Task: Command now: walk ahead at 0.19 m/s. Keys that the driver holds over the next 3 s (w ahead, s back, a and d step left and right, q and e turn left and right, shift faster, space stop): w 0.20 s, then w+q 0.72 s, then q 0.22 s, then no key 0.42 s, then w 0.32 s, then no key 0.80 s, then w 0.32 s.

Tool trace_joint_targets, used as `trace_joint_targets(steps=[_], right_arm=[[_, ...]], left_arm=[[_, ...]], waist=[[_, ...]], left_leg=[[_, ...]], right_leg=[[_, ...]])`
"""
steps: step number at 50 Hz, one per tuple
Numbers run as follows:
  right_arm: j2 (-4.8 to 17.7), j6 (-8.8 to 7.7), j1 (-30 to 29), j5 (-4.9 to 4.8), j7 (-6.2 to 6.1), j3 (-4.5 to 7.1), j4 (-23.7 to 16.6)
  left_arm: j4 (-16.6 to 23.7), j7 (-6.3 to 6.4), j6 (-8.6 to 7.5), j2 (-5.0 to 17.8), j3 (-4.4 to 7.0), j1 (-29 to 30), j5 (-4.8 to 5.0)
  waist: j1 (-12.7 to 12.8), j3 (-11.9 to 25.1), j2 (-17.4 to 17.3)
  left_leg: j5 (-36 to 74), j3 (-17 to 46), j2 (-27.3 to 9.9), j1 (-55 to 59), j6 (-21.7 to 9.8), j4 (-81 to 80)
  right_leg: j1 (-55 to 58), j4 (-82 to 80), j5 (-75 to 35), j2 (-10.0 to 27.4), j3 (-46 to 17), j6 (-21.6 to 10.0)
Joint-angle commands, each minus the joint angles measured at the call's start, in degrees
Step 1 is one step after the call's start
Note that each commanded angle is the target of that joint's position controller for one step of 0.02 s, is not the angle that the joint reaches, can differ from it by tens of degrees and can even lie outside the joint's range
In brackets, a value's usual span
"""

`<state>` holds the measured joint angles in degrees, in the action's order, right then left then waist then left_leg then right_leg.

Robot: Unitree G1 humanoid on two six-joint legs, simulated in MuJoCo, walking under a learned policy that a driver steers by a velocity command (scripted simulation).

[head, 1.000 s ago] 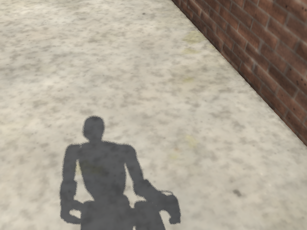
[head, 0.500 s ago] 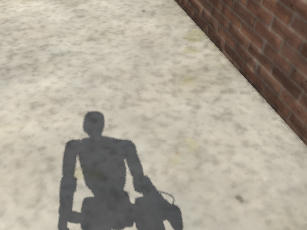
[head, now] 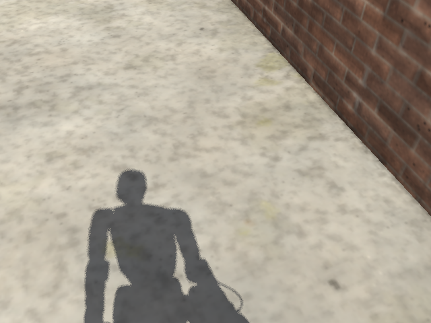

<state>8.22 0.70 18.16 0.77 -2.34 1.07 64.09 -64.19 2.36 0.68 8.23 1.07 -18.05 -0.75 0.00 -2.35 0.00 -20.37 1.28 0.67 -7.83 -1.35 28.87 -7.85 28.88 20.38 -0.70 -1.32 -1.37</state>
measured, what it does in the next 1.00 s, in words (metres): walks ahead, turning left: left foot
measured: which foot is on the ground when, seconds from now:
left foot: down 0.00-0.28, up 0.30-0.62, down 0.64-1.00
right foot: down 0.00-0.62, up 0.64-1.00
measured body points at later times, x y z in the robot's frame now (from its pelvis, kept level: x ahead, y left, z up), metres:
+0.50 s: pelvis +0.15 -0.02 -0.01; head +0.17 -0.03 +0.44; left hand +0.02 +0.19 -0.14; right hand +0.27 -0.25 -0.15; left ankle +0.21 +0.08 -0.68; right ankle +0.00 -0.11 -0.74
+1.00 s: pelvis +0.40 +0.04 +0.01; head +0.42 +0.07 +0.45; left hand +0.49 +0.33 -0.11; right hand +0.46 -0.22 -0.12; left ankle +0.34 +0.04 -0.74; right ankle +0.62 -0.08 -0.66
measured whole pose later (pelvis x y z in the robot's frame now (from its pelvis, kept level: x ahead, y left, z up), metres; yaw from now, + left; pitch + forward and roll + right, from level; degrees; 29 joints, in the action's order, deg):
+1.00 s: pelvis +0.40 +0.04 +0.01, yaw +23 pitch +1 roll -1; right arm 12.9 -3.4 23.8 0.0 -0.1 2.9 55.1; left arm -45.1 -0.7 -1.5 13.7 1.8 -2.6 -2.4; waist -4.2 -2.9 1.4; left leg -12.2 6.6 9.8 -3.5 -9.2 16.5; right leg -40.7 50.8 4.0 6.0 -2.8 2.1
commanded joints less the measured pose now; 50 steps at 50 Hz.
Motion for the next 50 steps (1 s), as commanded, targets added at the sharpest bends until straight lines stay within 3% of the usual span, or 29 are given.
trace_joint_targets(steps=[1, 3, 6, 9, 10, 11, 12, 13, 14, 15, 16, 18, 22, 25, 26, 28, 30, 31, 32, 33, 34, 35, 36, 37, 38, 40, 42, 46, 50], right_arm=[[4.71, -0.21, 3.72, 0.05, 0.35, 0.8, -1.78], [4.47, -1.17, 4.53, 0.1, 0.55, 0.78, -2.35], [6.48, -2.47, 6.94, -0.14, 1.07, 1.49, -2.67], [9.69, -3.04, 13.46, -0.18, 1.04, 2.82, -0.56], [9.8, -3.13, 13.67, -0.13, 1.16, 2.99, -0.63], [9.72, -3.23, 12.22, -0.07, 1.27, 3.0, -0.93], [9.02, -3.27, 8.38, -0.13, 1.32, 2.9, -2.09], [7.93, -3.54, -0.33, -0.47, 1.41, 2.56, -5.2], [3.82, -4.77, -6.23, -1.17, 1.85, 1.65, -8.93], [5.91, -5.37, -6.25, 0.53, 1.91, 2.13, -9.55], [6.36, -5.15, -4.47, 1.3, 1.78, 2.45, -8.48], [4.11, -4.83, -3.05, 0.03, 2.4, 2.28, -7.82], [3.1, -3.24, -8.43, 0.63, 3.88, 2.24, -11.3], [1.42, -3.07, -14.99, 0.51, 4.77, 0.99, -14.73], [1.44, -2.96, -15.96, 0.34, 4.89, 0.72, -15.42], [4.25, -2.57, -13.4, 0.46, 4.66, 1.31, -15.16], [7.72, -2.69, -3.7, 0.63, 4.44, 2.64, -12.48], [9.4, -2.81, 3.89, 0.83, 4.3, 3.53, -9.76], [11.9, -2.76, 9.2, 1.31, 3.97, 4.73, -8.23], [15.77, -2.51, 7.86, 1.3, 3.56, 5.42, -8.71], [18.26, -2.23, 5.91, 0.49, 3.84, 5.83, -10.06], [16.1, -2.32, 2.16, -0.34, 3.58, 5.46, -10.31], [13.4, -2.6, -0.52, -0.39, 3.45, 4.75, -10.9], [11.71, -3.14, -2.42, -0.03, 3.33, 4.25, -11.07], [11.07, -3.72, -3.32, -0.06, 2.97, 3.88, -11.62], [11.16, -4.9, -2.62, -0.51, 2.7, 3.45, -11.38], [12.29, -5.42, -0.2, -0.83, 2.57, 3.57, -11.01], [12.36, -4.85, 6.58, -0.95, 2.41, 3.5, -10.59], [12.45, -4.04, 11.31, -0.68, 1.53, 3.23, -10.58]], left_arm=[[1.83, -0.36, -0.22, 4.64, 0.78, -3.55, -0.07], [2.63, -0.6, -1.21, 4.17, 0.7, -3.77, -0.15], [4.49, -1.36, -2.77, 4.68, 0.95, -2.01, -0.09], [7.77, -2.21, -4.6, 2.8, 0.55, 2.81, -0.88], [8.53, -2.44, -5.23, 3.29, 0.65, 3.49, -1.08], [8.36, -2.64, -5.99, 3.1, 0.7, 1.19, -0.85], [6.42, -2.74, -6.67, 2.9, 0.86, -4.96, -0.31], [3.08, -2.57, -7.12, 3.92, 1.43, -15.59, 0.34], [0.16, -1.96, -7.39, 10.85, 3.47, -24.71, 0.05], [-1.15, -1.61, -6.54, 12.16, 3.99, -27.58, -0.21], [0.23, -1.6, -5.89, 9.03, 3.04, -23.35, -0.92], [2.44, -1.63, -5.54, 6.52, 1.84, -15.86, -1.44], [2.35, -1.21, -6.62, 4.91, 0.2, -13.72, -0.57], [2.83, -0.58, -7.17, 5.28, -0.6, -10.31, -0.39], [2.92, -0.34, -7.44, 6.36, -0.63, -9.69, -0.27], [2.4, 0.32, -7.92, 8.96, -0.28, -11.09, 0.21], [2.97, 0.88, -7.65, 11.09, 0.26, -9.81, 0.49], [3.75, 0.7, -7.28, 12.02, 0.65, -8.13, 0.51], [4.95, 0.0, -7.09, 12.8, 1.02, -6.35, 0.24], [7.19, -1.05, -7.3, 5.9, -0.07, -7.0, -1.17], [10.79, -1.69, -7.29, 7.37, 0.58, -8.2, 0.52], [12.5, -1.98, -7.8, 10.21, 0.93, -3.07, -0.07], [13.51, -2.22, -8.21, 10.88, 1.11, -0.64, -0.19], [13.39, -1.99, -8.0, 10.32, 1.19, -0.22, -0.53], [13.56, -2.0, -6.96, 9.61, 1.12, -0.84, -1.35], [14.28, -2.38, -4.74, 8.22, 1.06, -1.49, -2.0], [15.94, -2.57, -3.52, 8.24, 1.22, 1.6, -2.0], [20.75, -3.02, -2.66, 9.27, 1.66, 13.17, -1.76], [23.59, -3.04, -2.43, 9.04, 1.32, 19.02, -1.39]], waist=[[-0.06, -10.98, -0.14], [-0.25, -10.44, -0.46], [-1.46, -8.1, -2.51], [-3.78, -9.33, -10.14], [-3.57, -10.18, -9.17], [-1.69, -10.53, -9.09], [1.81, -9.51, -7.62], [8.17, -8.2, -2.93], [11.75, -6.81, 13.78], [10.35, -7.34, 14.62], [7.31, -7.23, 5.05], [3.62, -6.76, 1.98], [1.45, -6.71, 5.63], [0.01, -8.64, 5.02], [-0.46, -8.12, 5.61], [-2.15, -4.23, 7.08], [-7.02, 2.05, 7.85], [-10.37, 5.78, 7.92], [-13.54, 7.81, 5.59], [-9.04, 10.05, -7.29], [-6.46, 15.69, -10.35], [-5.51, 7.2, -3.78], [-3.73, 1.75, 0.68], [-0.87, -1.23, 5.21], [1.05, -1.11, 6.24], [2.81, -0.49, 4.02], [2.28, -0.65, 1.77], [-2.13, -1.52, -1.81], [-4.19, 0.06, -3.25]], left_leg=[[-23.82, 6.06, -2.54, -10.6, -4.99, -5.94], [-20.89, 8.54, -3.6, -10.23, -5.87, -5.53], [-21.07, 13.78, -5.44, -5.61, -8.02, -8.2], [-21.92, 26.73, -13.44, 2.68, -12.93, -16.31], [-18.76, 28.16, -14.82, 1.17, -13.86, -16.45], [-12.57, 27.86, -14.7, -2.19, -13.94, -14.13], [-6.42, 24.31, -12.58, -7.62, -12.45, -10.38], [-0.6, 16.66, -7.6, -18.49, -8.99, -2.64], [3.24, 2.08, 3.19, -32.22, -4.77, 18.63], [-7.71, -0.95, 3.1, -40.88, -4.31, 31.47], [-7.26, 1.81, 0.13, -40.64, -4.78, 36.79], [-1.37, 2.17, -1.44, -38.92, -4.7, 38.79], [6.25, -3.4, 0.07, -37.35, -4.64, 35.49], [12.33, -7.76, 0.77, -30.25, -4.57, 19.83], [13.19, -9.79, 1.72, -24.67, -5.02, 14.49], [12.79, -12.97, 4.54, -15.52, -6.67, 11.85], [12.68, -11.64, 6.05, -4.91, -9.57, 9.6], [13.56, -9.75, 6.22, 2.75, -11.37, 6.01], [10.27, -4.89, 3.85, 10.92, -13.53, 1.11], [12.87, 15.28, -10.91, 18.76, -17.49, 1.82], [4.11, 43.45, -19.64, 24.44, -26.43, -10.36], [-2.97, 39.46, -18.81, 17.89, -24.39, -15.49], [0.16, 34.29, -17.35, 10.26, -21.97, -17.33], [9.04, 29.24, -15.04, 3.57, -19.61, -17.67], [15.56, 24.97, -12.49, -1.21, -18.3, -17.6], [23.23, 19.07, -9.34, -5.16, -16.85, -17.86], [26.16, 15.78, -6.9, -5.97, -15.32, -18.14], [27.81, 16.39, -5.32, -0.81, -10.37, -18.11], [50.71, 15.05, -4.36, 5.79, -6.64, -10.68]], right_leg=[[-10.89, -5.63, 23.55, 2.38, -5.77, -4.89], [-11.38, -4.39, 20.01, 3.01, -7.47, -5.46], [-13.32, -1.24, 16.23, 1.5, -6.75, -5.57], [-21.22, 9.65, 6.17, -1.79, 2.39, -4.04], [-20.81, 9.26, 5.9, -1.27, 3.38, -4.25], [-16.5, 6.12, 5.61, -0.93, 3.37, -4.51], [-7.29, 0.86, 4.09, -0.79, 2.61, -4.77], [7.05, -6.76, 3.85, 1.23, -2.47, -5.65], [21.38, -15.26, 4.28, 11.46, -20.77, -8.4], [24.57, -15.64, -16.22, 21.5, -28.63, -9.83], [22.14, -12.59, -23.97, 21.01, -22.36, -9.4], [17.84, -14.36, -27.19, 17.74, -12.98, -7.88], [12.95, -17.27, -38.56, 12.43, -0.42, -5.09], [6.15, -19.01, -43.3, 10.32, 6.03, -4.31], [4.01, -18.37, -48.4, 10.29, 7.75, -3.81], [5.12, -11.84, -66.31, 12.01, 9.49, -3.15], [6.01, 2.28, -73.62, 13.89, 10.03, -2.82], [4.56, 12.99, -69.06, 13.9, 9.98, -2.87], [-2.31, 28.92, -53.88, 10.85, 11.09, -2.94], [-16.72, 51.09, 4.2, 2.66, 10.62, -2.53], [-30.18, 62.8, 8.79, -2.92, 0.08, -2.06], [-35.53, 59.04, 1.67, 1.08, -2.49, -2.63], [-34.39, 54.21, -2.38, 2.94, -1.94, -2.67], [-30.8, 49.77, -3.81, 4.76, -1.95, -1.96], [-26.54, 46.27, -3.5, 5.87, -2.36, -0.86], [-22.96, 40.5, -2.99, 6.78, -1.69, 0.91], [-24.26, 35.72, -6.1, 6.97, -0.13, 2.26], [-32.16, 25.92, -16.22, 6.29, 1.26, 3.81], [-33.88, 19.99, -18.7, 2.83, 2.31, 3.7]])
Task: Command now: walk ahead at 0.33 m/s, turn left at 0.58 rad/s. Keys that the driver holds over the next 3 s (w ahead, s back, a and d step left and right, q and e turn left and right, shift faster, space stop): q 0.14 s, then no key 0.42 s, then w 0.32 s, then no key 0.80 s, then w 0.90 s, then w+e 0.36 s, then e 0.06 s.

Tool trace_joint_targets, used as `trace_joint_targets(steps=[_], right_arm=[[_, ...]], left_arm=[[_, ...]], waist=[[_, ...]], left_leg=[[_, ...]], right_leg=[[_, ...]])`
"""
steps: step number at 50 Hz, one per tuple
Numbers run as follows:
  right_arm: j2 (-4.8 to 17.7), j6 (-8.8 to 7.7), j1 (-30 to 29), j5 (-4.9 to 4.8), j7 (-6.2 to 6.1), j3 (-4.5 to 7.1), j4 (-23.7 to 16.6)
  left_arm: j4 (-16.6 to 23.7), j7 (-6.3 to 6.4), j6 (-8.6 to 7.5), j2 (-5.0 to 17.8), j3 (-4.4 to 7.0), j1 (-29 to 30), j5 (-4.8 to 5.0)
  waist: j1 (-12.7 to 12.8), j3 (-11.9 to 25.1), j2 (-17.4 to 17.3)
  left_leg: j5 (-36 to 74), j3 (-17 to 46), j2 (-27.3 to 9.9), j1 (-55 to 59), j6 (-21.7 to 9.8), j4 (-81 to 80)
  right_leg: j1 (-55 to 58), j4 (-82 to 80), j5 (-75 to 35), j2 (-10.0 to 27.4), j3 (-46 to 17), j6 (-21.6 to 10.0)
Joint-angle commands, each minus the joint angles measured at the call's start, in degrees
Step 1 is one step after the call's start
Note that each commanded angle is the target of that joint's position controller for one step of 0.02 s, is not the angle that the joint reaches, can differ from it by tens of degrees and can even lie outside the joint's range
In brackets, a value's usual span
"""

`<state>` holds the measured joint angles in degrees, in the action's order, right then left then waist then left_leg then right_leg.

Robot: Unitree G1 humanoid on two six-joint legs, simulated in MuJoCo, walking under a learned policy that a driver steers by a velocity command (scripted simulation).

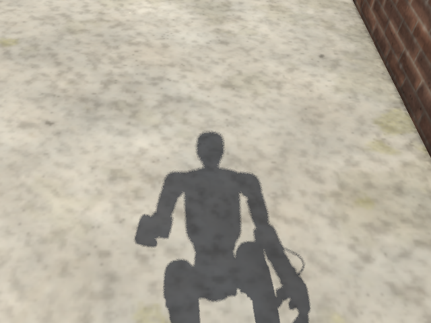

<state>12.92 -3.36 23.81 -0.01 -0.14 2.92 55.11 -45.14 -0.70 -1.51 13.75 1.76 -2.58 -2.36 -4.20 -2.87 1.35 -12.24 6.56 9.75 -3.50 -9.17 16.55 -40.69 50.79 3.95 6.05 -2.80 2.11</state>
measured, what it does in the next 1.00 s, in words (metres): walks ahead: right foot, then left foot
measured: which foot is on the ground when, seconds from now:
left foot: down 0.00-0.20, up 0.22-0.60, down 0.62-1.00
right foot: up 0.00-0.18, down 0.20-0.64, up 0.66-1.00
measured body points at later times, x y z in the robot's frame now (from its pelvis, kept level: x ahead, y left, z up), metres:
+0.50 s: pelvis +0.15 -0.05 -0.01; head +0.17 -0.06 +0.44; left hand +0.17 +0.22 -0.13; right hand +0.29 -0.28 -0.15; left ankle +0.11 +0.09 -0.70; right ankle +0.25 -0.10 -0.74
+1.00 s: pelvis +0.23 -0.05 -0.01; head +0.24 -0.06 +0.44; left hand +0.32 +0.22 -0.12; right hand +0.21 -0.32 -0.15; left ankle +0.11 +0.06 -0.74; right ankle +0.30 -0.14 -0.74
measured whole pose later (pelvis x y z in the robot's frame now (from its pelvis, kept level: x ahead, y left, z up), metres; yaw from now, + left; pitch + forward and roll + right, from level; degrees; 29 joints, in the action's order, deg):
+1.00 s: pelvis +0.23 -0.05 -0.01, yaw +11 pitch +1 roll +1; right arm 13.1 -3.6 26.4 1.1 -0.8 1.9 58.9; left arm -47.9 -1.1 -1.9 14.3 2.4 -9.6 -1.4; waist -3.3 0.9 0.4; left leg -18.4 2.4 0.9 -1.4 -0.1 18.6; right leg -20.2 29.8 13.4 1.2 3.3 -1.7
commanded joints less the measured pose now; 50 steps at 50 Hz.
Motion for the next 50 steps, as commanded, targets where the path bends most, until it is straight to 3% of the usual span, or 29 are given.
trace_joint_targets(steps=[1, 4, 6, 8, 9, 10, 11, 12, 13, 14, 16, 17, 20, 25, 28, 29, 31, 32, 33, 34, 35, 36, 38, 40, 45, 48, 49, 50], right_arm=[[7.76, 0.32, 6.49, 0.24, -0.93, 1.34, -1.71], [7.86, 1.28, 8.57, 0.88, -1.66, 1.31, -2.07], [8.31, 1.69, 7.49, 1.34, -2.17, 1.53, -2.94], [9.64, 1.16, 2.29, 1.27, -2.27, 1.91, -5.05], [9.93, 0.37, -0.2, 0.62, -1.79, 1.92, -5.85], [7.92, -0.38, -1.23, -0.73, -1.28, 1.34, -7.9], [2.82, -0.01, 9.27, -2.16, -1.96, 0.85, -7.72], [8.37, 0.88, 13.76, -0.67, -2.45, 1.67, -6.35], [9.56, 2.03, 9.54, 1.06, -2.19, 1.97, -4.94], [8.78, 2.64, 4.49, 2.07, -1.52, 1.81, -5.96], [6.39, 4.08, 2.59, 1.97, -0.15, 1.41, -6.22], [5.43, 4.76, 3.16, 1.83, 0.19, 1.17, -5.93], [4.94, 5.76, 2.38, 1.41, 0.17, 0.82, -5.68], [4.96, 7.11, -5.19, 1.53, -0.21, -0.5, -6.23], [5.05, 6.48, -5.58, 1.02, -0.63, -0.97, -5.34], [4.33, 5.87, -2.79, 1.11, -0.68, -1.31, -4.01], [5.14, 4.37, 0.49, 1.84, -0.8, -1.52, -2.61], [8.36, 3.75, 3.27, 2.4, -1.17, -1.01, -2.18], [12.02, 3.54, 3.66, 1.11, -1.13, 0.15, -1.25], [10.75, 3.03, -1.16, 1.56, -1.3, 0.08, -1.73], [9.02, 2.22, -4.67, 1.33, -1.36, -0.23, -2.49], [8.84, 1.49, -5.98, 1.09, -1.2, -0.06, -2.69], [7.91, 0.15, -4.63, 0.51, -0.93, -0.12, -1.96], [6.62, -0.52, -1.41, 0.54, -0.72, -0.21, -0.5], [7.97, -1.03, 3.92, 1.35, -0.87, 0.39, 1.56], [8.64, -0.8, 3.75, 1.37, -0.85, 0.58, 2.28], [8.56, -0.55, 3.05, 0.96, -0.9, 0.53, 2.45], [7.26, -0.62, 3.3, 0.87, -0.89, 0.06, 2.6]], left_arm=[[5.25, 0.04, -0.21, 3.32, 0.36, 5.0, 0.42], [7.15, 0.24, -0.36, 3.73, -0.3, 8.8, 1.18], [7.24, 0.58, -0.97, 4.83, -0.5, 7.52, 1.55], [4.62, 1.38, -1.73, 7.31, 0.06, -1.63, 1.81], [2.39, 1.98, -2.59, 8.59, 0.53, -9.47, 1.73], [1.04, 2.7, -3.35, 10.83, 1.03, -17.48, 0.73], [2.37, 2.51, -2.93, 13.1, 1.12, -16.9, 0.13], [3.14, 1.99, -1.97, 11.54, 1.73, -16.2, 1.73], [4.57, 1.92, -1.71, 6.75, 0.83, -10.48, 2.35], [5.04, 1.83, -1.6, 3.25, -0.31, -6.74, 2.37], [3.72, 1.89, -1.65, 3.45, -0.72, -6.76, 1.71], [2.62, 1.78, -1.71, 4.21, -0.57, -7.9, 1.42], [1.39, 1.49, -2.08, 5.04, -0.58, -8.54, 0.88], [0.2, 1.37, -0.28, 7.1, 0.04, -10.52, 0.81], [-0.7, 1.41, 1.21, 8.09, 0.55, -12.43, 1.05], [-1.33, 1.45, 1.67, 8.41, 0.71, -13.55, 1.44], [-1.9, 1.46, 2.43, 7.68, 0.91, -14.42, 2.18], [-0.26, 1.13, 2.38, 5.04, 0.38, -11.85, 2.7], [2.25, 0.73, 1.87, 3.63, 0.19, -6.58, 2.99], [2.05, 0.53, 1.65, 7.05, 1.25, -5.69, 1.58], [0.47, -0.17, 1.34, 6.92, 1.59, -9.26, 1.32], [-1.29, -0.7, 1.07, 7.06, 1.89, -12.5, 0.71], [-2.62, -1.52, 0.5, 6.1, 2.06, -13.83, -0.07], [-1.27, -1.7, 0.25, 4.73, 1.8, -9.43, 0.45], [1.42, -1.44, -0.3, 3.03, 0.99, -2.11, 0.71], [0.57, -0.42, -0.86, 2.66, 0.94, -5.99, 1.14], [-0.92, 0.09, -1.18, 2.38, 1.05, -9.86, 1.23], [-2.8, 0.83, -1.74, 3.71, 1.61, -14.43, 1.07]], waist=[[-0.5, 1.07, -5.25], [-1.69, 1.76, -7.16], [-0.53, 2.22, -7.75], [4.14, 5.03, -8.96], [8.21, 7.38, -8.39], [10.99, 14.18, -3.77], [4.68, 21.61, 9.47], [3.69, 27.16, 7.77], [2.61, 18.81, 1.24], [2.47, 11.81, -1.22], [1.49, 7.17, 1.93], [1.21, 7.0, 3.69], [0.3, 8.29, 4.7], [3.01, 5.0, 8.14], [3.47, 3.71, 6.91], [2.51, 4.69, 6.22], [1.11, 1.71, 4.74], [-0.37, 0.61, -3.46], [-1.62, -4.19, -16.32], [0.64, -8.96, -12.15], [3.86, -6.85, -9.3], [5.42, -4.45, -7.92], [5.58, -1.52, -7.56], [3.89, -2.68, -8.62], [0.43, -3.59, -8.86], [2.45, -2.49, -8.83], [4.47, -1.39, -7.57], [5.94, 1.35, -5.18]], left_leg=[[45.18, 9.89, -13.12, 2.49, 1.74, 3.19], [49.29, 12.11, -12.77, 6.05, 2.58, 6.95], [51.23, 13.43, -12.23, 6.3, 3.54, 10.52], [54.23, 14.22, -11.04, 2.3, 6.25, 16.77], [51.34, 14.15, -9.87, -0.42, 7.45, 24.41], [27.96, 11.57, -7.69, -8.87, 8.27, 37.56], [-29.83, 3.68, 1.77, -20.6, 8.36, 55.1], [-25.73, 2.71, -0.45, -22.08, 7.48, 61.41], [-18.79, 2.43, -2.36, -22.98, 8.14, 62.22], [-16.1, 1.54, -3.63, -23.59, 8.7, 58.86], [-12.92, 0.8, -5.08, -20.49, 9.81, 53.63], [-11.6, -0.09, -4.44, -17.82, 9.9, 52.2], [-11.04, -0.9, -4.26, -15.14, 9.75, 45.54], [-12.68, -5.2, -6.42, -11.82, 8.72, 28.72], [-10.91, -6.79, -6.3, -8.0, 7.46, 19.65], [-9.1, -7.94, -5.83, -3.27, 6.33, 14.2], [-13.14, -6.02, -6.47, 4.06, 2.81, 5.37], [-25.49, 6.61, -15.24, 6.31, -0.6, -2.01], [-40.49, 25.39, -27.46, -0.69, -5.19, -13.28], [-34.23, 25.05, -28.91, -5.81, -5.76, -15.61], [-27.35, 20.71, -26.14, -5.52, -4.01, -15.22], [-20.95, 16.19, -23.58, -3.64, -2.51, -14.35], [-14.83, 9.93, -20.57, -2.13, -1.95, -12.95], [-12.81, 8.21, -20.16, -1.46, -2.29, -12.81], [-4.6, 6.96, -21.69, -0.03, -3.61, -9.31], [12.09, 4.94, -21.46, -3.12, -1.99, -2.11], [14.4, 3.87, -20.35, -5.01, -0.37, 1.44], [16.49, 1.77, -17.84, -7.82, 1.63, 7.13]], right_leg=[[-0.67, -3.42, -2.03, -4.95, 4.04, 0.02], [0.86, -9.23, -0.54, -8.16, 4.2, -1.02], [6.07, -14.99, 0.51, -9.93, 3.37, -2.16], [20.5, -22.84, -0.99, -11.15, 2.49, -4.11], [30.33, -29.11, -9.69, -8.7, 1.15, -5.41], [46.02, -26.63, -26.45, 2.01, -6.01, -8.31], [59.32, -16.79, -67.66, 20.66, -21.7, -16.38], [54.93, -20.92, -58.39, 22.64, -29.95, -21.76], [45.25, -25.78, -42.27, 17.88, -25.38, -20.74], [37.67, -29.1, -32.58, 13.1, -18.77, -18.12], [29.5, -33.0, -27.63, 7.47, -10.37, -15.2], [26.75, -33.61, -28.02, 5.98, -7.99, -14.54], [24.87, -34.77, -22.04, 4.84, -5.58, -14.02], [21.56, -39.8, 12.65, 4.09, -8.38, -13.51], [20.8, -39.65, 18.27, 5.09, -10.67, -13.31], [18.98, -40.07, 24.85, 4.81, -10.68, -12.32], [11.39, -39.98, 36.16, 2.0, -9.46, -7.75], [4.84, -31.22, 34.74, -2.44, -4.34, -4.61], [-0.5, -15.58, 24.16, -10.33, 6.09, -3.11], [0.32, -7.75, 17.63, -6.42, 2.21, -3.66], [2.15, -4.66, 14.07, -6.2, 1.4, -3.78], [3.51, -1.82, 12.05, -6.15, 1.92, -3.7], [5.11, 1.86, 10.52, -5.59, 3.75, -3.24], [3.9, -0.35, 9.42, -4.63, 4.95, -2.43], [7.89, -12.69, 11.85, -4.08, 6.21, -2.41], [18.79, -19.74, 12.0, -6.38, 8.19, -4.02], [25.43, -24.91, 7.31, -7.39, 8.67, -4.46], [34.49, -27.64, 5.09, -7.14, 7.15, -4.75]])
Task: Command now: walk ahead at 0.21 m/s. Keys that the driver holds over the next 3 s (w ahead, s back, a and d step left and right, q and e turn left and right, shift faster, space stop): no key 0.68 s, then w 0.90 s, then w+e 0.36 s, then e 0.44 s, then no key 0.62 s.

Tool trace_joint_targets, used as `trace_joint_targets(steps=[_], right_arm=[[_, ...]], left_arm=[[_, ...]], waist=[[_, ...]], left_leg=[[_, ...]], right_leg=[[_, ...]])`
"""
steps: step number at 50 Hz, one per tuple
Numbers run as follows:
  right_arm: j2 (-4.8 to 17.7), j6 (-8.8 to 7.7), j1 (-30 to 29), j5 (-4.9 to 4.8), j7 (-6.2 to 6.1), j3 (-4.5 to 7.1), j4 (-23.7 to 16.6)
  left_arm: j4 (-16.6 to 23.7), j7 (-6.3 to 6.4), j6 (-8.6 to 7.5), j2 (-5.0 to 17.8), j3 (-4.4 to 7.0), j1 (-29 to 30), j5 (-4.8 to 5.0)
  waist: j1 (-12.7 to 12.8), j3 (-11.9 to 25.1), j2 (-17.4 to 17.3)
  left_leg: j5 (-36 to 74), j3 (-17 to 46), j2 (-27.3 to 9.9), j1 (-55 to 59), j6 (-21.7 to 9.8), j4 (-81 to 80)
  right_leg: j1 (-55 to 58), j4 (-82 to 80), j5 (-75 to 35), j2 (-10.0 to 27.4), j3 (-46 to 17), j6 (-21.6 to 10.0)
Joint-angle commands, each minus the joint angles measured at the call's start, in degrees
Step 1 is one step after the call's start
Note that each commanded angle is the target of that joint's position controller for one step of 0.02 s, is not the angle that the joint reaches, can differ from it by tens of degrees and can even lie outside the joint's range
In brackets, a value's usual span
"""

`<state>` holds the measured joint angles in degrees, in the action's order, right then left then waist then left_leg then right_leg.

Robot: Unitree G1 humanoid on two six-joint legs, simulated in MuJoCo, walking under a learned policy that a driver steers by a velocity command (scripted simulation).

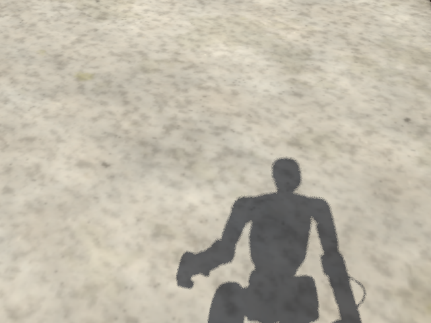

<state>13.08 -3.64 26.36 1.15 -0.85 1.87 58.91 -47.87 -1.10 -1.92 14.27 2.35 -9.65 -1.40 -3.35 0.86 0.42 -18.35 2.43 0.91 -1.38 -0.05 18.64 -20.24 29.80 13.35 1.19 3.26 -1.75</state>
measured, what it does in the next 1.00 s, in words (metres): walks ahead: right foot, then left foot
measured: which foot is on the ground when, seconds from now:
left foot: down 0.00-0.02, up 0.04-0.36, down 0.38-0.82, up 0.84-1.00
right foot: up 0.00-0.00, down 0.02-1.00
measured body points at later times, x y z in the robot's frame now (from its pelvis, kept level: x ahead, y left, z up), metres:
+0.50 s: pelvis +0.08 -0.02 +0.00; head +0.08 -0.01 +0.45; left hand +0.08 +0.20 -0.16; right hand +0.12 -0.25 -0.15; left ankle +0.10 +0.09 -0.74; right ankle +0.06 -0.10 -0.74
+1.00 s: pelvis +0.14 +0.01 +0.00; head +0.15 +0.03 +0.45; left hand +0.05 +0.24 -0.16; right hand +0.18 -0.23 -0.15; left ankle +0.16 +0.10 -0.73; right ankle +0.06 -0.10 -0.74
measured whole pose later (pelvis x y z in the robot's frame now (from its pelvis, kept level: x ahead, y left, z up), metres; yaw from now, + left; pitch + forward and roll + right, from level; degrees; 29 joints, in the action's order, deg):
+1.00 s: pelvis +0.14 +0.01 +0.00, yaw +0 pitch -1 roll +0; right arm 9.5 -3.7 15.5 0.9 0.8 1.6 60.3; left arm -64.7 1.0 -2.1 11.1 2.4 -27.5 -1.1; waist 1.7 -0.8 2.6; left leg -19.7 -4.5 0.5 -15.6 -5.5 33.1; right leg -2.3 24.4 21.4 -0.2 1.8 -1.9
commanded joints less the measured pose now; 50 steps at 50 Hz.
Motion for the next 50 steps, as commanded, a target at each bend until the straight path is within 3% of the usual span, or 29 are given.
trace_joint_targets(steps=[1, 2, 3, 4, 5, 7, 9, 11, 14, 16, 17, 18, 19, 20, 21, 22, 24, 28, 34, 36, 38, 40, 42, 43, 44, 46, 48, 50], right_arm=[[5.19, -0.68, -0.16, -0.58, -0.21, 0.41, -2.0], [-0.12, -0.81, 2.51, -1.65, -0.34, -0.91, -3.4], [5.71, 0.11, 0.84, -0.28, -0.79, 0.63, -3.0], [5.22, 0.79, 0.09, 0.2, -0.59, 0.88, -2.59], [2.79, 1.02, -0.92, 0.27, -0.14, 0.29, -2.04], [2.26, 1.64, -2.07, 0.45, 0.34, 0.35, -1.77], [1.19, 2.34, -1.13, 0.29, 0.46, 0.12, -0.73], [0.09, 2.81, -2.46, -0.1, 0.15, -0.35, -0.52], [0.27, 3.45, -5.88, -0.33, -0.59, -0.77, -0.51], [0.35, 3.74, -6.94, -0.41, -0.82, -0.99, -0.09], [0.11, 3.72, -6.97, -0.18, -0.9, -1.2, 0.28], [1.26, 3.52, -7.9, 0.26, -1.04, -1.2, 0.27], [3.43, 3.03, -7.45, 0.58, -1.26, -0.93, 0.36], [5.59, 2.82, -8.9, 0.11, -1.33, -0.64, 0.72], [2.78, 2.92, -10.09, -0.8, -1.08, -1.17, 1.36], [0.98, 2.9, -11.13, -0.91, -0.94, -1.5, 1.38], [0.84, 2.74, -10.74, -0.87, -1.22, -1.53, 2.25], [0.94, 2.68, -10.26, -1.08, -1.52, -1.34, 3.57], [0.39, 2.8, -9.96, -0.98, -1.63, -1.44, 5.2], [0.77, 2.97, -8.84, -0.83, -1.54, -1.16, 5.83], [1.9, 3.4, -8.52, -0.49, -1.13, -0.39, 5.37], [0.49, 3.07, -10.05, -0.41, -0.53, -0.51, 3.86], [-2.1, 1.89, -13.68, 0.14, 0.21, -0.97, 1.44], [-1.94, 1.27, -15.41, 0.79, 0.59, -0.95, 0.13], [-0.55, 0.72, -16.81, 0.83, 0.91, -0.53, -0.93], [0.22, -0.23, -16.32, 0.36, 1.53, -0.05, -2.15], [-0.7, -0.92, -13.71, -0.35, 1.91, 0.17, -1.95], [-1.19, -1.23, -3.67, -0.77, 1.84, 0.79, 1.41]], left_arm=[[-1.22, 1.87, -2.09, 6.51, 1.89, -13.7, -0.53], [-1.74, 2.14, -1.87, 14.81, 3.55, -18.23, -0.39], [-3.46, 1.75, -1.29, 13.51, 3.56, -20.61, 1.11], [-2.41, 1.31, -1.44, 9.55, 2.27, -15.8, 1.22], [-1.43, 1.15, -1.6, 6.13, 1.27, -11.14, 0.98], [-1.2, 1.67, -1.78, 2.92, -0.02, -6.97, 0.66], [-2.4, 1.96, -2.2, 1.82, -0.8, -7.05, 0.31], [-3.64, 2.31, -2.31, 2.08, -1.21, -7.45, 0.27], [-5.46, 2.75, -1.5, 2.6, -1.53, -9.2, 0.36], [-6.25, 2.81, -0.8, 2.36, -1.79, -9.19, 0.61], [-6.36, 2.81, -0.48, 2.32, -1.88, -8.27, 0.93], [-6.66, 2.8, -0.35, 1.99, -1.98, -8.84, 0.86], [-6.58, 2.71, -0.31, 1.49, -2.07, -9.67, 0.66], [-7.77, 2.44, -0.06, -1.11, -2.29, -15.17, 1.05], [-9.67, 2.67, 0.62, -2.49, -2.75, -16.36, 1.02], [-10.07, 2.87, 0.93, -1.27, -2.39, -14.82, 0.76], [-10.29, 2.86, 0.95, 0.23, -1.94, -13.23, 0.66], [-12.06, 3.09, 0.69, -1.31, -2.37, -13.47, 0.77], [-14.12, 3.46, 1.03, -2.1, -2.57, -13.68, 0.7], [-14.87, 3.37, 1.2, -1.42, -2.18, -14.72, 0.5], [-14.38, 3.0, 1.66, 0.16, -1.33, -14.76, 0.22], [-14.26, 2.71, 1.54, 0.24, -1.02, -16.89, 0.46], [-15.55, 2.79, 0.95, 2.24, -0.06, -21.24, 0.42], [-15.84, 2.79, 0.7, 3.68, 0.62, -21.4, 0.25], [-15.71, 2.63, 0.36, 3.73, 0.87, -21.37, 0.1], [-15.54, 2.27, -0.4, 3.74, 1.09, -20.19, -0.24], [-14.96, 2.14, -0.91, 3.32, 1.16, -17.54, 0.27], [-13.92, 2.0, -1.27, 3.18, 1.16, -13.88, 0.7]], waist=[[7.96, 2.27, 0.06], [7.98, 5.93, 14.38], [8.49, 5.17, 11.59], [5.46, 1.52, 6.06], [4.15, -0.66, 3.63], [1.92, -2.04, 5.18], [0.65, -0.07, 5.15], [0.42, 0.41, 5.62], [2.1, 0.89, 7.17], [2.12, 0.16, 6.31], [1.2, -0.74, 4.77], [1.3, -1.83, 2.41], [2.02, -1.92, -0.38], [5.82, -3.6, -5.65], [5.11, -4.41, -6.77], [4.44, -6.64, -5.85], [3.8, -5.39, -5.09], [3.63, -4.21, -1.54], [3.65, -4.83, -0.24], [3.73, -4.17, 0.15], [3.94, -7.84, 1.21], [5.24, -12.73, 2.11], [7.23, -12.86, 7.14], [7.3, -13.38, 8.19], [7.49, -13.04, 6.61], [6.16, -12.87, 5.87], [3.9, -12.24, 5.05], [-0.95, -9.69, 3.08]], left_leg=[[16.44, 2.41, -5.7, -14.43, -5.25, 14.78], [-4.07, -4.86, 1.65, -27.12, -2.28, 29.15], [-16.12, -3.29, 1.29, -27.83, -2.4, 38.41], [-14.37, -0.86, -0.89, -27.34, -2.77, 42.83], [-10.9, -0.57, -2.32, -26.8, -2.63, 42.77], [-4.89, -1.41, -3.85, -23.49, -1.99, 38.35], [-1.71, -2.27, -2.59, -18.33, -1.27, 34.33], [-0.2, -2.86, -1.84, -15.78, -0.88, 27.39], [2.05, -3.89, -0.97, -12.65, -1.07, 19.59], [4.81, -4.08, -1.07, -8.89, -1.59, 14.27], [9.17, -3.98, -1.32, -5.44, -1.99, 8.85], [14.1, -1.2, -3.22, -2.21, -2.26, 4.81], [19.72, 3.43, -7.7, 0.84, -2.66, 3.31], [24.15, 6.83, -11.01, -1.18, -4.89, 4.12], [18.22, 6.16, -10.54, -7.67, -5.61, 2.99], [15.45, 5.11, -8.36, -10.09, -4.43, 2.31], [17.38, 3.6, -6.65, -8.42, -3.36, 1.92], [18.89, 3.3, -6.69, -5.44, -3.56, 1.93], [17.76, 3.0, -6.43, -6.26, -3.49, 1.07], [5.1, 1.97, -4.42, -6.99, -4.23, 1.68], [-13.41, 1.86, -2.66, -12.66, -6.06, 3.6], [-18.12, 2.48, -2.12, -20.12, -6.87, 6.27], [-8.64, -3.01, 0.48, -26.99, -5.71, 15.63], [-4.09, -5.82, -0.21, -29.31, -5.32, 19.04], [-3.86, -5.36, -1.41, -30.2, -5.33, 21.5], [-6.05, -4.74, -2.74, -29.8, -5.63, 22.15], [-2.87, -6.6, -1.72, -22.5, -5.53, 15.91], [2.09, -8.6, 1.71, -3.64, -5.57, 8.16]], right_leg=[[23.55, -8.19, -6.24, 5.57, -6.61, -1.84], [32.35, -11.12, -17.95, 19.65, -24.04, -8.16], [27.03, -12.34, -29.44, 23.73, -29.59, -12.61], [22.1, -11.94, -32.36, 21.35, -24.41, -12.86], [18.05, -13.07, -33.52, 18.55, -19.19, -11.81], [13.74, -14.67, -37.99, 13.64, -11.65, -9.27], [11.56, -13.23, -46.74, 11.26, -6.51, -8.88], [10.89, -12.17, -48.08, 10.3, -4.41, -8.94], [10.37, -11.05, -41.72, 10.29, -5.12, -9.41], [7.69, -11.04, -29.62, 10.48, -6.85, -9.0], [5.06, -10.78, -20.9, 9.87, -7.37, -7.77], [2.22, -10.84, -12.17, 8.72, -8.11, -5.7], [-0.07, -10.08, -4.09, 6.92, -8.0, -3.84], [-0.02, -10.95, 2.26, 2.77, -5.71, -2.59], [6.06, -11.99, 2.65, 1.87, -4.64, -2.07], [7.65, -11.7, 0.17, 2.14, -5.3, -1.73], [9.2, -11.19, -4.58, 3.29, -6.0, -1.86], [9.54, -11.96, -5.49, 3.76, -6.05, -1.39], [10.6, -12.15, -5.58, 4.0, -5.98, -1.27], [10.56, -11.52, 5.3, 2.52, -5.32, -2.13], [6.78, -10.99, 22.48, 2.24, -7.13, -4.38], [5.92, -13.0, 30.23, 4.87, -12.19, -6.71], [12.57, -19.42, 32.18, 11.7, -22.08, -10.3], [14.33, -21.92, 30.99, 15.75, -25.91, -12.26], [14.49, -23.12, 28.79, 17.23, -27.16, -13.19], [14.56, -22.4, 23.2, 17.53, -25.4, -13.27], [11.73, -20.04, 16.86, 14.14, -18.89, -10.92], [1.35, -12.6, 8.59, 9.17, -11.23, -8.31]])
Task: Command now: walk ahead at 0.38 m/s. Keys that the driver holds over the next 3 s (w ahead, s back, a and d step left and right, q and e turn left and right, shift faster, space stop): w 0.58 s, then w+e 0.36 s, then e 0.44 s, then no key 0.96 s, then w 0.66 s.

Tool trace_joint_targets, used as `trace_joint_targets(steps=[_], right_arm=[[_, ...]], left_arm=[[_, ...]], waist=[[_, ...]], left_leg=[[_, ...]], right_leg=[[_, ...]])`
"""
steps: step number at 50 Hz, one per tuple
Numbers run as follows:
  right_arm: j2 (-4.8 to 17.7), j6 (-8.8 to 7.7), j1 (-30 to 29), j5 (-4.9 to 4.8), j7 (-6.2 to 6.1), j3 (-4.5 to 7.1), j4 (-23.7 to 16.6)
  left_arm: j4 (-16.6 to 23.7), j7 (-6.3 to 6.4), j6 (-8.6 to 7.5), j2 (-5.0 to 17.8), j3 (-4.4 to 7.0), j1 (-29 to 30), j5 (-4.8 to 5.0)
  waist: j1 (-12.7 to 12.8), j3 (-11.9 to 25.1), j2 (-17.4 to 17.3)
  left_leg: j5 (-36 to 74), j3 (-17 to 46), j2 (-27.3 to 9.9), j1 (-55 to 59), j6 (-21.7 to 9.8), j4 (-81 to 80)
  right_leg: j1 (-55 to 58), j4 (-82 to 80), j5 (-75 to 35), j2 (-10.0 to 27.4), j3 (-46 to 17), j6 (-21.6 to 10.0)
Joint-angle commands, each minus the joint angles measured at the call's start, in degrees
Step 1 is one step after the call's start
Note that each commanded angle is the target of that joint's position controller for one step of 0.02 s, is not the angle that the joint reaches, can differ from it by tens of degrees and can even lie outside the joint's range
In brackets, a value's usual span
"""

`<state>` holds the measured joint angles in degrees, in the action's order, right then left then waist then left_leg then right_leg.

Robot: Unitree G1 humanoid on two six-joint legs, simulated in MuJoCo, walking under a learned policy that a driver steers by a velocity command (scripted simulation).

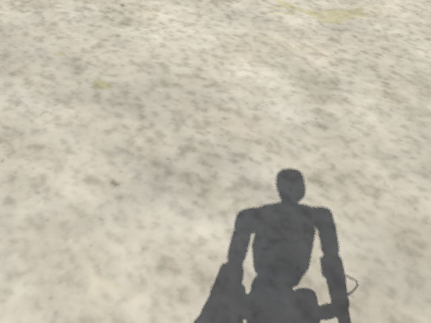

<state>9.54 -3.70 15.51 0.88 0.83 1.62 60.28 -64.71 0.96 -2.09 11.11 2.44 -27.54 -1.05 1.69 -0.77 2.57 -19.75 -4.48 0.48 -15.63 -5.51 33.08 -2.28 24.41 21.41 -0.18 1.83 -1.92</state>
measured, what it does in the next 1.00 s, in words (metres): walks ahead: left foot, then right foot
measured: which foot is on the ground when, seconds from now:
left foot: up 0.00-0.00, down 0.02-0.50, up 0.52-1.00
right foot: down 0.00-0.02, up 0.04-0.46, down 0.48-1.00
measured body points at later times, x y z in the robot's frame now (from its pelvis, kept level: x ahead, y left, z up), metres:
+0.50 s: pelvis +0.24 +0.00 -0.02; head +0.28 +0.00 +0.43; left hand +0.42 +0.22 -0.14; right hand +0.13 -0.22 -0.16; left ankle +0.03 +0.09 -0.72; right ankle +0.37 -0.06 -0.74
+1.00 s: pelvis +0.51 +0.01 +0.00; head +0.56 +0.01 +0.45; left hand +0.45 +0.26 -0.14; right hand +0.72 -0.22 -0.10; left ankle +0.68 +0.11 -0.72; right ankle +0.37 -0.06 -0.74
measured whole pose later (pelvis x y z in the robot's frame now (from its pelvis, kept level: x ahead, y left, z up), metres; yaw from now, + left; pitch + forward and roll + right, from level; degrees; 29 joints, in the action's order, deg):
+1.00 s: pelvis +0.51 +0.01 +0.00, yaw -10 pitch +2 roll -1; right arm 10.8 -3.7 -3.0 1.0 1.1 1.4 46.7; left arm -59.2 0.6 -4.1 10.3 3.1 -28.0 -1.2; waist 6.6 -3.3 -1.3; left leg -4.1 -0.2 -1.6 -30.5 -0.1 31.7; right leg 2.1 17.8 20.8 -5.1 -5.0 -4.0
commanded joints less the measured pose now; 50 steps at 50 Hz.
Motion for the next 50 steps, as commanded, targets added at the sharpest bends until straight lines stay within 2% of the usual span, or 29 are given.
trace_joint_targets(steps=[1, 2, 3, 4, 5, 6, 8, 11, 15, 18, 19, 21, 22, 23, 24, 25, 26, 27, 28, 29, 31, 33, 36, 38, 41, 46, 48, 49, 50], right_arm=[[4.87, -1.42, 15.19, -0.06, -0.43, 2.14, 2.24], [11.21, -1.52, 23.36, 0.56, -1.19, 3.78, 3.35], [10.58, -0.63, 24.58, 0.48, -1.26, 3.56, 4.55], [8.81, -0.41, 17.62, 0.65, -1.26, 2.85, 2.32], [7.53, -0.7, 12.92, 0.46, -1.01, 2.46, 0.66], [6.78, -1.06, 10.19, 0.32, -1.0, 2.04, -0.25], [4.91, -1.87, 9.99, 0.09, -1.34, 1.13, -0.01], [4.99, -2.53, 14.26, -0.13, -1.68, 0.59, 1.83], [4.88, -2.6, 14.92, 0.07, -1.67, -0.01, 1.96], [5.98, -2.79, 16.04, 0.05, -1.95, 0.13, 2.51], [6.38, -2.83, 16.0, 0.08, -2.04, 0.23, 2.68], [7.4, -2.96, 14.41, 0.2, -2.19, 0.5, 2.6], [8.14, -2.84, 13.62, 0.38, -2.33, 0.76, 2.55], [8.7, -2.49, 12.81, 0.48, -2.35, 0.99, 2.43], [8.7, -2.26, 12.3, 0.24, -2.17, 1.0, 2.14], [4.85, -2.09, 14.81, -0.78, -1.59, 0.15, 0.47], [3.18, -2.01, 18.72, -1.89, -0.88, 0.55, 0.4], [6.55, -1.77, 13.27, -0.74, -0.99, 1.35, -1.1], [6.81, -2.02, 7.9, -0.23, -0.75, 1.49, -2.61], [5.53, -2.09, 6.19, -0.08, -0.62, 1.46, -2.93], [3.65, -0.87, 6.8, 1.55, -0.21, 1.43, -3.07], [3.01, 0.0, 5.85, 1.77, 0.11, 1.44, -3.93], [4.04, 0.75, -2.23, 1.6, 0.31, 1.43, -7.54], [4.71, 0.87, -8.18, 1.14, 0.34, 1.44, -9.9], [4.63, 0.81, -14.62, 0.69, 0.46, 1.2, -12.45], [5.39, 0.18, -22.62, 0.15, 0.48, 0.9, -16.68], [6.25, -0.5, -21.8, -0.06, 0.3, 1.02, -17.56], [6.79, -0.99, -18.51, -0.08, -0.06, 1.2, -16.97], [7.95, -1.61, -12.99, -0.01, -0.6, 1.68, -15.42]], left_arm=[[3.92, -0.32, -1.75, 4.9, 0.56, 5.82, 0.22], [6.88, -0.87, -2.3, 0.79, -0.6, 7.61, 0.63], [7.83, -1.04, -2.09, 4.65, 0.54, 9.39, -0.77], [8.07, -1.39, -1.94, 4.16, 0.62, 10.73, -1.25], [7.75, -1.84, -2.18, 2.63, 0.28, 10.61, -0.82], [7.5, -2.17, -2.23, 2.05, 0.34, 10.38, -0.55], [7.17, -2.63, -1.37, 2.24, 0.65, 9.75, -1.0], [8.9, -2.87, -0.33, 2.11, 0.88, 14.13, -0.83], [13.38, -3.0, -0.15, 1.02, 0.12, 25.66, -0.3], [15.28, -2.87, -0.18, 1.36, -0.14, 29.91, 0.07], [15.65, -2.71, -0.26, 1.89, 0.0, 30.09, 0.06], [15.22, -2.14, -0.68, 3.36, 0.68, 26.92, 0.04], [13.85, -1.76, -1.0, 4.4, 1.29, 22.21, 0.01], [11.2, -1.37, -1.43, 5.44, 2.05, 14.33, 0.01], [8.29, -0.88, -1.88, 7.09, 2.98, 5.5, -0.63], [7.18, -0.42, -2.1, 12.48, 4.45, -2.31, -2.09], [7.48, -1.23, -1.39, 13.82, 4.85, -0.9, -1.26], [8.64, -1.6, -1.24, 12.24, 4.39, 7.04, 0.18], [9.55, -1.71, -1.59, 7.97, 3.23, 11.74, 0.57], [9.31, -1.75, -2.14, 5.1, 2.37, 13.43, 0.24], [7.29, -1.25, -3.04, 2.24, 1.14, 11.77, 0.21], [6.13, -0.97, -3.74, 3.52, 1.12, 8.47, 0.3], [6.06, -0.78, -3.73, 5.94, 1.38, 5.56, 0.59], [6.17, -0.85, -3.51, 5.87, 1.26, 3.42, 0.64], [6.07, -0.88, -3.28, 6.03, 1.33, -0.21, 0.59], [6.55, -0.43, -2.68, 6.91, 1.79, -3.65, -0.09], [7.29, 0.02, -2.37, 7.81, 2.25, -2.31, -0.36], [7.87, 0.21, -2.17, 8.47, 2.56, -0.63, -0.36], [8.42, 0.17, -2.21, 9.04, 2.85, 0.57, -0.11]], waist=[[-9.51, -4.89, -4.36], [-11.91, -1.11, -19.46], [-10.5, -2.83, -16.11], [-6.59, -6.29, -7.93], [-4.66, -6.98, -4.78], [-2.87, -7.06, -3.84], [-1.42, -6.06, -5.02], [-1.3, -5.91, -6.09], [-2.76, -8.06, -7.32], [-3.43, -8.36, -8.23], [-3.1, -8.17, -8.13], [-0.86, -5.86, -7.89], [1.28, -3.12, -8.08], [4.44, 1.0, -7.46], [7.92, 5.41, -6.04], [8.53, 12.44, 1.66], [5.19, 17.42, 10.24], [2.57, 9.83, 3.13], [1.72, 2.77, -0.84], [-0.16, -1.29, -3.39], [-3.12, -2.29, -2.01], [-3.75, -2.21, -1.27], [-2.83, -4.3, -1.07], [-1.32, -5.3, -0.72], [1.0, -4.6, 0.37], [3.69, -3.96, 1.9], [2.43, -3.93, 2.61], [0.77, -2.98, 3.01], [-1.19, -0.41, 2.88]], left_leg=[[0.68, 5.5, -1.8, 22.54, -1.22, -10.44], [-12.35, 30.12, -16.92, 30.36, -6.12, -21.77], [-11.03, 40.23, -22.35, 27.13, -9.53, -24.45], [-9.11, 34.26, -21.18, 22.4, -9.03, -23.15], [-4.43, 29.1, -18.86, 18.4, -7.84, -23.86], [-0.67, 24.53, -16.71, 15.84, -6.54, -25.15], [10.51, 17.75, -13.62, 15.14, -5.17, -25.77], [26.86, 11.84, -12.14, 16.81, -5.06, -24.69], [33.08, 7.23, -9.94, 13.82, -4.93, -25.47], [37.39, 6.11, -10.9, 14.69, -4.91, -25.48], [40.16, 5.98, -11.71, 16.05, -4.88, -24.77], [53.23, 4.74, -12.5, 19.21, -4.13, -19.3], [60.0, 4.08, -12.5, 20.69, -3.51, -13.29], [62.01, 3.28, -11.67, 20.6, -2.86, -3.83], [53.7, 2.14, -9.69, 14.27, -2.11, 8.34], [30.61, -0.34, -4.96, -0.07, -0.82, 28.06], [-8.75, 3.31, 5.31, -14.74, 0.26, 46.5], [-3.97, 8.19, 0.65, -19.88, -0.86, 48.45], [0.92, 7.65, -1.9, -20.63, -1.04, 45.69], [3.47, 7.49, -3.96, -18.28, -1.11, 41.42], [4.81, 7.15, -5.84, -12.79, 0.13, 35.34], [5.25, 5.68, -5.92, -12.94, 1.64, 31.75], [10.15, 4.14, -6.59, -17.98, 4.47, 23.67], [14.26, 3.58, -6.38, -20.46, 5.96, 16.87], [19.14, 3.09, -4.98, -21.06, 6.83, 9.52], [17.63, 3.39, -2.91, -22.0, 6.65, 3.26], [15.28, 4.05, -1.9, -18.27, 5.71, -0.38], [13.78, 3.81, -0.61, -12.85, 4.97, -2.86], [14.29, 3.28, 1.18, -5.23, 4.08, -5.83]], right_leg=[[-24.01, 3.79, -5.4, 6.79, -4.53, -6.03], [-34.74, 24.86, 1.4, -1.22, 4.47, -2.52], [-40.08, 37.26, 9.49, -1.65, 1.16, -3.23], [-41.72, 41.87, 5.25, 2.22, -2.05, -4.14], [-40.05, 41.67, -0.06, 3.74, -2.99, -4.2], [-37.96, 39.92, -3.56, 4.86, -2.95, -3.84], [-35.79, 37.72, -6.76, 5.02, -1.42, -2.44], [-38.28, 34.85, -9.92, 4.28, 0.98, -1.04], [-36.1, 21.1, -15.76, 2.81, 3.92, -0.38], [-30.94, 12.5, -18.21, 1.36, 5.55, -1.89], [-29.61, 11.09, -18.07, 1.04, 5.6, -2.84], [-24.42, 9.34, -15.74, -0.82, 5.91, -5.17], [-19.79, 8.93, -13.63, -2.21, 5.91, -6.25], [-12.13, 6.5, -13.29, -3.72, 6.16, -7.29], [-0.02, 3.75, -13.5, -1.6, 3.92, -8.53], [14.38, 1.8, -2.34, 13.28, -14.65, -12.34], [20.36, -9.24, 3.36, 24.19, -43.21, -19.19], [13.1, -11.93, 8.8, 21.74, -38.85, -17.53], [4.53, -13.27, 6.75, 20.24, -30.41, -15.93], [-2.41, -15.08, 0.2, 17.68, -24.39, -13.82], [-8.73, -15.93, -9.93, 13.01, -17.24, -11.38], [-9.21, -15.93, -17.53, 11.53, -14.61, -11.95], [-9.2, -18.0, -17.93, 10.38, -13.08, -12.55], [-7.65, -18.34, -19.62, 9.59, -12.91, -12.08], [-3.81, -16.34, -24.93, 8.73, -12.68, -10.87], [3.44, -10.68, -32.25, 9.45, -15.05, -11.27], [4.17, -6.96, -38.07, 9.52, -15.82, -9.9], [2.92, -3.44, -43.77, 8.57, -15.13, -8.29], [1.93, 2.37, -50.1, 6.76, -14.6, -6.59]])
Next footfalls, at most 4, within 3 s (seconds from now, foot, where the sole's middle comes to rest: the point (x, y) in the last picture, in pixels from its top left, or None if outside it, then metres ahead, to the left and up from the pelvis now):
0.02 left None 0.06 0.10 -0.77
0.48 right None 0.41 -0.06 -0.77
1.04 left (192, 263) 0.72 0.09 -0.77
1.52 right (256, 289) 0.64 -0.12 -0.77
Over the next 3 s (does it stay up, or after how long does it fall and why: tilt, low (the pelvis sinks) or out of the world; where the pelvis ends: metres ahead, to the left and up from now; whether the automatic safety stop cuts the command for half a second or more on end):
stays up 0.79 -0.13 0.00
